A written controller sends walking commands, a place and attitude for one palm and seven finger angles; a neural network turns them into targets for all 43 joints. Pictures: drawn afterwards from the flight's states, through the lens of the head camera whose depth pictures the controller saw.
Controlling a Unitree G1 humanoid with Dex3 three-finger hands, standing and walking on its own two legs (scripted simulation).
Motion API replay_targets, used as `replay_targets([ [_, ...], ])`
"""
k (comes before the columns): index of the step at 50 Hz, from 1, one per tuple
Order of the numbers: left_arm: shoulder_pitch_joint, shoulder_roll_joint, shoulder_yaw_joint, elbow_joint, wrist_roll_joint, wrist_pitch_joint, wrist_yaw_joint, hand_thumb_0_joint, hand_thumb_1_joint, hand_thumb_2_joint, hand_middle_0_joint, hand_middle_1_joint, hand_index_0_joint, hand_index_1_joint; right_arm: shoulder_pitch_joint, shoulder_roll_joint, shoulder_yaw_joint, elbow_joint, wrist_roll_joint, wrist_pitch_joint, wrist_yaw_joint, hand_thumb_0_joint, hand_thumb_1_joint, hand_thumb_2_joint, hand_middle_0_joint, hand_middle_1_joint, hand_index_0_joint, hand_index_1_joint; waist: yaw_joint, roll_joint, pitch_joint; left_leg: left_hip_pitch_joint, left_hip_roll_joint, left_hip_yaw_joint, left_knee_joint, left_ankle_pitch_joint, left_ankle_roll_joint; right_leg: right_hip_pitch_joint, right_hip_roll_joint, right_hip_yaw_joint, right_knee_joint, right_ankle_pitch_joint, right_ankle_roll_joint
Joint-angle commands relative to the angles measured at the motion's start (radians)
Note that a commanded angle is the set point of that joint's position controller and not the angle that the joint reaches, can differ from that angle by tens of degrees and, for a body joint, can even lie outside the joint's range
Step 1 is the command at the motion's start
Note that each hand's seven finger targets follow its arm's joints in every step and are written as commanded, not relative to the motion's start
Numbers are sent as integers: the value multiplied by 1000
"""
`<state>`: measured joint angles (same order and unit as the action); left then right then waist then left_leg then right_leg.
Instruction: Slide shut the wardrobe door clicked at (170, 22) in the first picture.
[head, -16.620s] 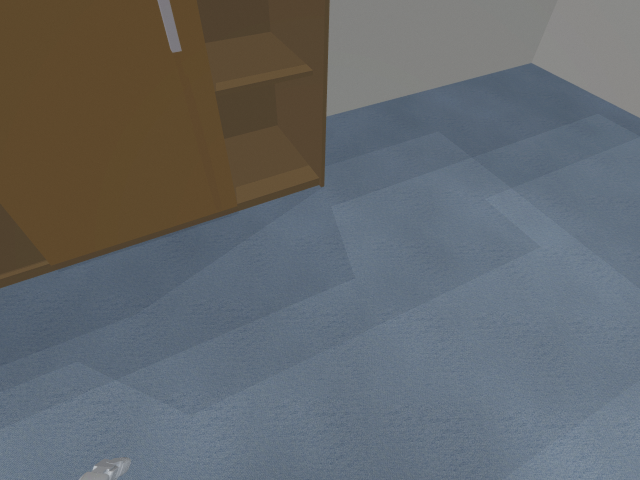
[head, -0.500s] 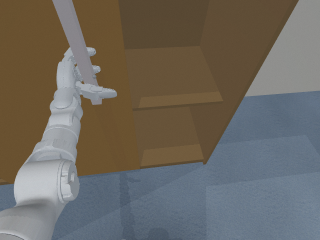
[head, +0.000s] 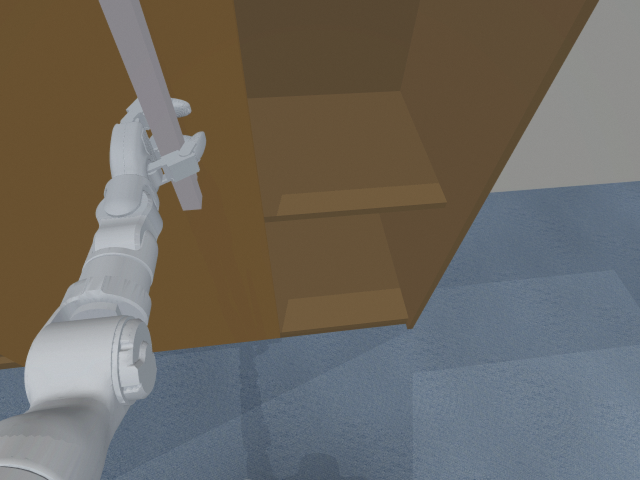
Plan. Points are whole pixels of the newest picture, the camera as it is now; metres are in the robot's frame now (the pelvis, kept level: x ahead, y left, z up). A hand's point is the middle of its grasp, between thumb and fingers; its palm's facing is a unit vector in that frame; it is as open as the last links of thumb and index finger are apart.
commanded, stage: grip the handle and tug to test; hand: left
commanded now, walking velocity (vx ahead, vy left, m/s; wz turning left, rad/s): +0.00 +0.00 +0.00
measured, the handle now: (163, 105) +0.53 +0.17 +0.17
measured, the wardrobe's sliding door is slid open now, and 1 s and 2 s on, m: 0.42 0.42 0.42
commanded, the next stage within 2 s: tug the door sideways, standing still in 0.82 s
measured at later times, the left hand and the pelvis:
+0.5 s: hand (188, 154) +0.49 +0.14 +0.13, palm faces +0.09 -1.00 +0.00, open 5.7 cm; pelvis +0.01 +0.00 +0.00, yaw -1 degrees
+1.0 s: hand (187, 157) +0.49 +0.14 +0.13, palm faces +0.05 -1.00 +0.00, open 6.1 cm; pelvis +0.07 +0.01 +0.02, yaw -7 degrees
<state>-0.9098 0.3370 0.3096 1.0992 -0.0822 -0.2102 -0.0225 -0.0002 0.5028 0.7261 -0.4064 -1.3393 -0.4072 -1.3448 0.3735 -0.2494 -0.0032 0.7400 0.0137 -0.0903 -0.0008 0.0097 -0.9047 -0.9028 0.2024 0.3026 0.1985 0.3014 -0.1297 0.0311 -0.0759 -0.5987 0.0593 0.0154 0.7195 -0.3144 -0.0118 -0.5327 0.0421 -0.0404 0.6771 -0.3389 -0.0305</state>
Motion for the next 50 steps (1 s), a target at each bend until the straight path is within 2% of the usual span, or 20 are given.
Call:
replay_targets([
  [1, -491, 195, -5, -265, 3, -79, -7, 0, 900, 900, -450, -1400, -450, -1400, 97, -146, -49, -77, 1, -33, -12, 0, -900, -900, 200, 300, 200, 300, -7, 28, -390, 279, -55, -20, -34, 272, 36, 108, 17, 39, -83, 379, 20],
  [3, -484, 170, -19, -260, -5, -86, -11, 0, 900, 900, -450, -1400, -450, -1400, 95, -146, -53, -75, 1, -35, -11, 0, -900, -900, 200, 300, 200, 300, -13, 19, -376, 289, -52, -21, -27, 273, 35, 88, 21, 37, -86, 373, 21],
  [8, -507, 209, 12, -241, -9, -75, 2, 0, 900, 900, -450, -1400, -450, -1400, 97, -151, -52, -67, 2, -33, -14, 0, -900, -900, 200, 300, 200, 300, -14, -18, -362, 250, -55, -20, -41, 225, 38, 107, 19, 41, -94, 342, 24],
  [11, -474, 212, 21, -283, -8, -84, 0, 0, 900, 900, -450, -1400, -450, -1400, 94, -148, -54, -74, 1, -35, -14, 0, -900, -900, 200, 300, 200, 300, 4, 19, -418, 295, -56, -18, -36, 285, 35, 130, 20, 39, -84, 395, 21],
  [12, -460, 195, 7, -287, -8, -82, -5, 0, 900, 900, -450, -1400, -450, -1400, 89, -146, -53, -77, 2, -35, -13, 0, -900, -900, 200, 300, 200, 300, 4, 23, -415, 297, -57, -15, -34, 286, 36, 129, 19, 41, -87, 398, 22],
  [17, -420, 219, 24, -318, -8, -82, -5, 0, 900, 900, -450, -1400, -450, -1400, 81, -148, -54, -86, 5, -32, -11, 0, -900, -900, 200, 300, 200, 300, 13, 27, -403, 287, -56, -10, -37, 294, 37, 151, 20, 45, -87, 424, 21],
  [20, -411, 197, 11, -365, -16, -82, -7, 0, 900, 900, -450, -1400, -450, -1400, 76, -146, -56, -90, 5, -34, -10, 0, -900, -900, 200, 300, 200, 300, 14, 33, -418, 309, -56, -9, -38, 322, 37, 158, 22, 40, -86, 445, 20],
  [21, -357, 211, 31, -362, -18, -78, -6, 0, 900, 900, -450, -1400, -450, -1400, 73, -146, -59, -95, 6, -33, -11, 0, -900, -900, 200, 300, 200, 300, 31, 25, -422, 303, -57, -6, -35, 332, 36, 175, 23, 42, -84, 460, 19],
  [29, -187, 170, 14, -502, -36, -30, -10, 0, 900, 900, -450, -1400, -450, -1400, 44, -145, -64, -127, 12, -23, -6, 0, -900, -900, 200, 300, 200, 300, 59, 14, -430, 334, -57, 6, -50, 428, 37, 246, 26, 36, -88, 565, 18],
  [32, -79, 154, 21, -609, -47, -6, -9, 0, 900, 900, -450, -1400, -450, -1400, 24, -137, -67, -149, 15, -23, -3, 0, -900, -900, 200, 300, 200, 300, 91, 25, -469, 369, -55, 14, -53, 530, 35, 302, 21, 37, -86, 667, 19],
  [34, -22, 154, 18, -639, -49, 17, -9, 0, 900, 900, -450, -1400, -450, -1400, 16, -140, -67, -154, 17, -16, -3, 0, -900, -900, 200, 300, 200, 300, 97, 19, -451, 365, -55, 18, -59, 557, 36, 325, 21, 35, -89, 693, 19],
  [35, -11, 107, -15, -661, -53, 29, -10, 0, 900, 900, -450, -1400, -450, -1400, 5, -131, -66, -159, 19, -16, -1, 0, -900, -900, 200, 300, 200, 300, 88, 31, -432, 376, -53, 20, -64, 568, 36, 312, 20, 31, -94, 700, 23],
  [36, 29, 124, 6, -700, -56, 38, -6, 0, 900, 900, -450, -1400, -450, -1400, 7, -134, -69, -162, 19, -15, 0, 0, -900, -900, 200, 300, 200, 300, 100, 12, -439, 389, -49, 17, -65, 611, 36, 326, 21, 29, -94, 721, 23],
  [39, 146, 129, 20, -820, -66, 66, -8, 0, 900, 900, -450, -1400, -450, -1400, -11, -132, -72, -183, 18, -12, 3, 0, -900, -900, 200, 300, 200, 300, 132, 36, -481, 424, -51, 27, -70, 716, 35, 393, 12, 34, -98, 821, 25],
  [41, 194, 93, -11, -898, -71, 85, -12, 0, 900, 900, -450, -1400, -450, -1400, -29, -120, -68, -192, 21, -12, 6, 0, -900, -900, 200, 300, 200, 300, 129, 34, -476, 446, -48, 29, -80, 750, 32, 408, 8, 31, -106, 853, 28],
  [43, 234, 70, -30, -948, -73, 101, -10, 0, 900, 900, -450, -1400, -450, -1400, -51, -116, -66, -200, 24, -10, 7, 0, -900, -900, 200, 300, 200, 300, 129, 44, -438, 448, -48, 25, -93, 705, 29, 392, 14, 26, -120, 797, 26],
  [46, 275, 80, -15, -988, -76, 113, 1, 0, 900, 900, -450, -1400, -450, -1400, -91, -116, -63, -208, 25, -6, 2, 0, -900, -900, 200, 300, 200, 300, 128, 38, -368, 417, -54, 21, -121, 565, 28, 373, 23, 20, -143, 669, 16],
  [47, 204, 136, 23, -955, -74, 115, 8, 0, 900, 900, -450, -1400, -450, -1400, -96, -125, -62, -196, 23, -1, -7, 0, -900, -900, 200, 300, 200, 300, 113, 15, -332, 387, -56, 16, -128, 491, 28, 362, 24, 21, -148, 629, 15],
  [48, 172, 147, 33, -932, -72, 117, 12, 0, 900, 900, -450, -1400, -450, -1400, -103, -125, -58, -192, 21, 3, -15, 0, -900, -900, 200, 300, 200, 300, 107, 15, -301, 367, -60, 12, -131, 453, 31, 357, 23, 26, -150, 611, 14],
  [50, 176, 70, -17, -940, -75, 134, 18, 0, 900, 900, -450, -1400, -450, -1400, -108, -117, -58, -189, 22, 4, -22, 0, -900, -900, 200, 300, 200, 300, 97, 12, -291, 384, -59, 8, -111, 569, 36, 368, 13, 23, -136, 716, 17],
])
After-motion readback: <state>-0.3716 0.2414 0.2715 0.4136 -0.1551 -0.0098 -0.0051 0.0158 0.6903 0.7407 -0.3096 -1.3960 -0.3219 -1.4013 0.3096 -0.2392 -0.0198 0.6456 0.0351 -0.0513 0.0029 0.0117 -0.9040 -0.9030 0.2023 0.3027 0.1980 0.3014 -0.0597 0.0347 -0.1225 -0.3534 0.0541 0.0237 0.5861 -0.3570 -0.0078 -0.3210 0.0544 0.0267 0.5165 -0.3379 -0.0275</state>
